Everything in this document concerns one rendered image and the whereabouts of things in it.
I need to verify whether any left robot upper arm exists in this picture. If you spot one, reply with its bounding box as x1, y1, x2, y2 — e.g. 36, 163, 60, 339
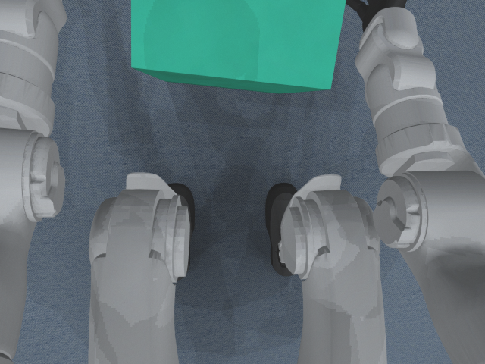
0, 128, 65, 364

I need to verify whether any carton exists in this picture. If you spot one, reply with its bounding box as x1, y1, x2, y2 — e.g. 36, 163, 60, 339
131, 0, 346, 94

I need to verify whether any right robot forearm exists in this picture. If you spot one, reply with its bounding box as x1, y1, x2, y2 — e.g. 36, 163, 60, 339
355, 7, 485, 178

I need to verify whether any right robot upper arm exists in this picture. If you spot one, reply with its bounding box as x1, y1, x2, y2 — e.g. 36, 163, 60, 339
373, 171, 485, 364

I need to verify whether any right robot hand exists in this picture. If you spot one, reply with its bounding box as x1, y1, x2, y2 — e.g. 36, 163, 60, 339
346, 0, 407, 32

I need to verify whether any left robot shin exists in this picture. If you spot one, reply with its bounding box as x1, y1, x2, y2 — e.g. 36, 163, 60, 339
89, 172, 177, 265

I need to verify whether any robot left foot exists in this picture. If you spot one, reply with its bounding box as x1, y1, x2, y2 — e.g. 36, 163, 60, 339
168, 183, 195, 280

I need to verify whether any left robot forearm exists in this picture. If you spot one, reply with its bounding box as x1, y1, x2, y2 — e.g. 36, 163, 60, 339
0, 0, 67, 137

